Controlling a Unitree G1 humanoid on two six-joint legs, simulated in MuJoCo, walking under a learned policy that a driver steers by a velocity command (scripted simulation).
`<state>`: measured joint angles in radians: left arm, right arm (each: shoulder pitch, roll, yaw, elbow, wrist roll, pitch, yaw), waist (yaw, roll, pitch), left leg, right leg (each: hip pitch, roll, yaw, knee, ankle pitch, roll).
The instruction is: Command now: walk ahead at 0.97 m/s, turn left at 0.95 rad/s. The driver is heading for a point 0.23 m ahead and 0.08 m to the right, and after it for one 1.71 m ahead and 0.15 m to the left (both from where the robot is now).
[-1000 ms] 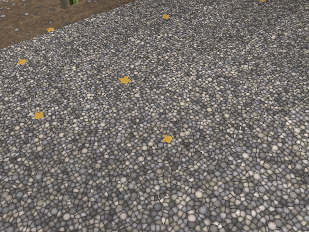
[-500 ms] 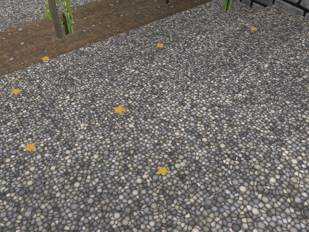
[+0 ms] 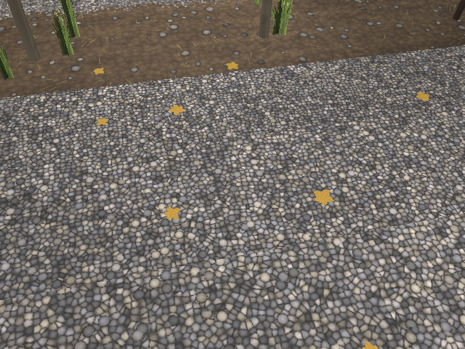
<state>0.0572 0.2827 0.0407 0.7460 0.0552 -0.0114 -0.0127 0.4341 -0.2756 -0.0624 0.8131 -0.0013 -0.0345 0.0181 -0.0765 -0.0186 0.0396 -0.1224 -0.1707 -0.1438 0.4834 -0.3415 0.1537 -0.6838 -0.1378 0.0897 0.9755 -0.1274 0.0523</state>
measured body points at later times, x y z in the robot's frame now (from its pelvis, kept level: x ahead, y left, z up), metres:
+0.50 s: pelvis +0.45 -0.06 -0.19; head +0.47 -0.06 +0.26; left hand +0.26 +0.13 -0.32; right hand +0.71 -0.22 -0.29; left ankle +0.47 +0.08 -0.83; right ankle +0.40 -0.16 -0.91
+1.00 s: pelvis +0.89 +0.07 -0.21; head +0.90 +0.07 +0.24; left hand +0.98 +0.38 -0.31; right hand +0.89 -0.23 -0.34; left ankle +0.70 +0.07 -0.91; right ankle +1.14 -0.02 -0.90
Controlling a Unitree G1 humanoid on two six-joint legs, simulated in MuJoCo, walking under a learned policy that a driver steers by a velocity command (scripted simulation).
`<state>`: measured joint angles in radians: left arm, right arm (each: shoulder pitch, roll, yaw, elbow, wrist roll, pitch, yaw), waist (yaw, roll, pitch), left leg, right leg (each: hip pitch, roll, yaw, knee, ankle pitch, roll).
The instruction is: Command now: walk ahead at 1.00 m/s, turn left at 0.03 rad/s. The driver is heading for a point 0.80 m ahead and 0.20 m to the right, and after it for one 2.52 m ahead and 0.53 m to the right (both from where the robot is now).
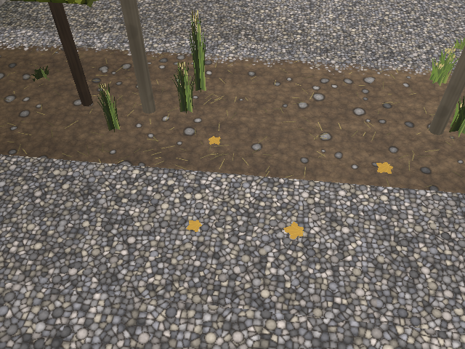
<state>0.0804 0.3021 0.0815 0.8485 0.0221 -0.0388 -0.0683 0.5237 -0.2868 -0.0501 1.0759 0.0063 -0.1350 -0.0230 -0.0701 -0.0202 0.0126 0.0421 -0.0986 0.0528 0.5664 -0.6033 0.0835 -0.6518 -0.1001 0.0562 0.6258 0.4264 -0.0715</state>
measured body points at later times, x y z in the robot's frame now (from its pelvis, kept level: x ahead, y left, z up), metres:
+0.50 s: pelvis +0.50 -0.01 -0.17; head +0.52 +0.00 +0.28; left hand +0.41 +0.23 -0.32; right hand +0.69 -0.26 -0.26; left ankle +0.60 +0.08 -0.88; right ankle +0.27 -0.12 -0.80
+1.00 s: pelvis +0.98 -0.08 -0.33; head +1.02 -0.08 +0.11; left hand +1.12 +0.16 -0.48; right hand +0.89 -0.32 -0.47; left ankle +0.88 +0.11 -0.83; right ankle +0.98 -0.07 -1.05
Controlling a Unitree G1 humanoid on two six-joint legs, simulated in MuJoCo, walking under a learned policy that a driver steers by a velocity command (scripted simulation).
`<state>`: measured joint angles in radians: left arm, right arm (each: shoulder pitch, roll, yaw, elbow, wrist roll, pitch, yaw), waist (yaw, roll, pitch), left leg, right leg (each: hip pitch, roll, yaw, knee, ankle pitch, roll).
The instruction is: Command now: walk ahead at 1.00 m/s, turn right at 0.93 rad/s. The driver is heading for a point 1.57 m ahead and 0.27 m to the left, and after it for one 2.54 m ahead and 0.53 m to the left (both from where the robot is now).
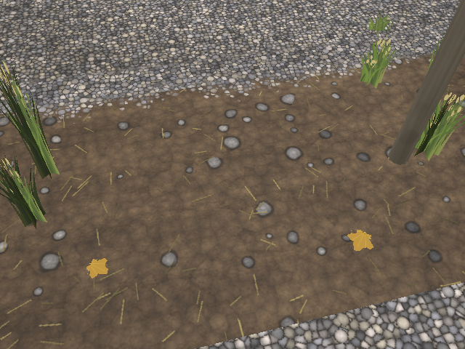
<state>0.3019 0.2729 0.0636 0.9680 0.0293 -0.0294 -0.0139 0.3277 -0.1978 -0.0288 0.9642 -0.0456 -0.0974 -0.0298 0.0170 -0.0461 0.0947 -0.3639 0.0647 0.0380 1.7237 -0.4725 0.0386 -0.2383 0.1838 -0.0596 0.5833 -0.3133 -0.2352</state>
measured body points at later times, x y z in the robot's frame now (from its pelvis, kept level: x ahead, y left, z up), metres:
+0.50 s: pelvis +0.47 +0.02 -0.01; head +0.48 +0.01 +0.44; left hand +0.79 +0.21 -0.04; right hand +0.28 -0.22 -0.13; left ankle +0.35 +0.20 -0.71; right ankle +0.57 -0.13 -0.70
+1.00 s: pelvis +0.95 -0.04 -0.20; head +0.98 -0.02 +0.24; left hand +0.81 +0.20 -0.34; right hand +1.24 -0.23 -0.26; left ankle +1.06 +0.00 -0.90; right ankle +0.72 -0.19 -0.81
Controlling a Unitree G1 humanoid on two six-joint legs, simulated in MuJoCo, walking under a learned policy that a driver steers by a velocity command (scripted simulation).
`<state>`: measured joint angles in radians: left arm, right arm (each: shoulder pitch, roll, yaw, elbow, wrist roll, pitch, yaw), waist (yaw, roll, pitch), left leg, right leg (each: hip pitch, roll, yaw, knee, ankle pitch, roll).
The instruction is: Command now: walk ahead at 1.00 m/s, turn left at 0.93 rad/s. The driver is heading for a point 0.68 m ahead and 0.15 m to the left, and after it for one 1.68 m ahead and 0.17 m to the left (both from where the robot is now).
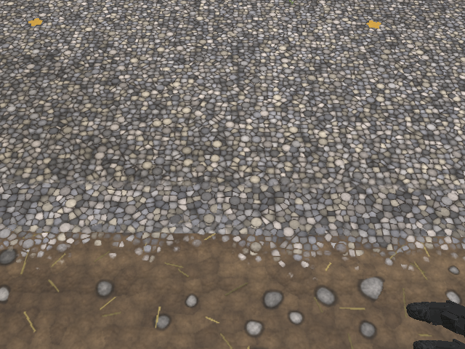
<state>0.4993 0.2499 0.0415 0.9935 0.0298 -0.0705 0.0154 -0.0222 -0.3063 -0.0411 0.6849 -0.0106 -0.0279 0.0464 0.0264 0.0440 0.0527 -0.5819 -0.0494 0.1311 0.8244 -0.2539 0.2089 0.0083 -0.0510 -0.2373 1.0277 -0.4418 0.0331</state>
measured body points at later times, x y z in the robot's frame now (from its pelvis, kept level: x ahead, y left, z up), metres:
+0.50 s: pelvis +0.47 +0.01 +0.04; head +0.50 +0.03 +0.49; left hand +0.47 +0.33 -0.05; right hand +0.69 -0.22 -0.07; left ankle +0.28 +0.03 -0.57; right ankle +0.57 -0.09 -0.69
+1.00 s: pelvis +0.86 +0.25 +0.05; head +0.87 +0.26 +0.50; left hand +0.84 +0.55 -0.07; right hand +1.02 +0.01 -0.06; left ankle +0.78 +0.32 -0.69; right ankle +0.89 +0.12 -0.58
